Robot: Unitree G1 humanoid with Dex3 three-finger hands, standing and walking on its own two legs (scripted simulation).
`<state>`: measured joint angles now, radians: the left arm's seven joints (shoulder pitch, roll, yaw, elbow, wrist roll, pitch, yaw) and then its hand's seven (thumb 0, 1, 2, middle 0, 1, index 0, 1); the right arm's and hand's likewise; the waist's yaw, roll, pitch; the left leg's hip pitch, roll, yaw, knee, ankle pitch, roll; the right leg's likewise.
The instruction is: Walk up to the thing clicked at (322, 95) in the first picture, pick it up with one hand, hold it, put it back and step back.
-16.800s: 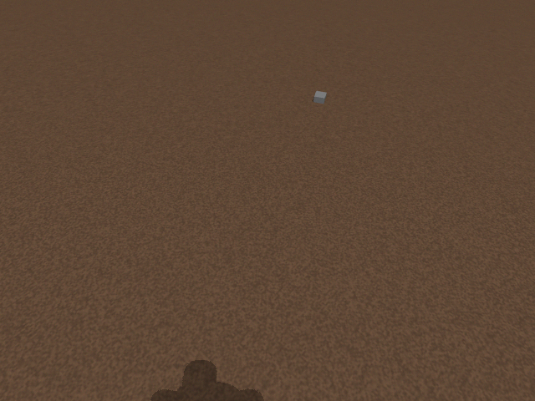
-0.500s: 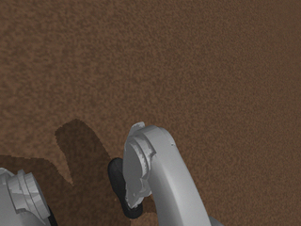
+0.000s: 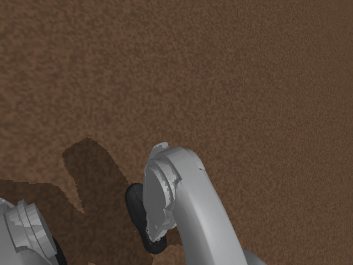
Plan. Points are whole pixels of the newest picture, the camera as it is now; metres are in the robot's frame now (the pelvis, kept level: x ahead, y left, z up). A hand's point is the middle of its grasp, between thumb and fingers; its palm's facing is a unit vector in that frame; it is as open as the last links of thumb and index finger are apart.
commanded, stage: close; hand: left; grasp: from above
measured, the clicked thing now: out of the picture +0.45 +0.30 -0.29
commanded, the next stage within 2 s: settle in 1.02 s
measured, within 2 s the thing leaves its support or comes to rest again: leaves its support in 1.38 s
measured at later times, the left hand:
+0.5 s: hand out of the picture +0.44 +0.30 -0.27, palm faces -0.46 -0.17 -0.87, open 11.4 cm
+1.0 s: hand out of the picture +0.44 +0.31 -0.26, palm faces -0.47 -0.15 -0.87, open 11.2 cm
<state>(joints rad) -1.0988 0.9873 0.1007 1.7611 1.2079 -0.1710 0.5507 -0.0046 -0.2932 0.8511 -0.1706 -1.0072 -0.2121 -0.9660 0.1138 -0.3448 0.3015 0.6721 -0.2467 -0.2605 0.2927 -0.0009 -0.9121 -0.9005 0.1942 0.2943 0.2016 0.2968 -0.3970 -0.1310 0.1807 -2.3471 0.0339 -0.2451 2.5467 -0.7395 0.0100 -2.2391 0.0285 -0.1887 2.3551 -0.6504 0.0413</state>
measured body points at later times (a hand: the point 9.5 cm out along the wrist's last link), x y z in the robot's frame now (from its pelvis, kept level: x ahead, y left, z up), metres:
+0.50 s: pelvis +0.00 +0.00 +0.00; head +0.28 +0.12 +0.32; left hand +0.46 +0.31 -0.22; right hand +0.05 -0.25 -0.05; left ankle +0.06 +0.12 -0.27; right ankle +0.12 -0.12 -0.27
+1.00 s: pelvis +0.00 +0.00 +0.00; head +0.28 +0.13 +0.32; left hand +0.46 +0.31 -0.21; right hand +0.05 -0.24 -0.05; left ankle +0.06 +0.12 -0.27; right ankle +0.12 -0.12 -0.27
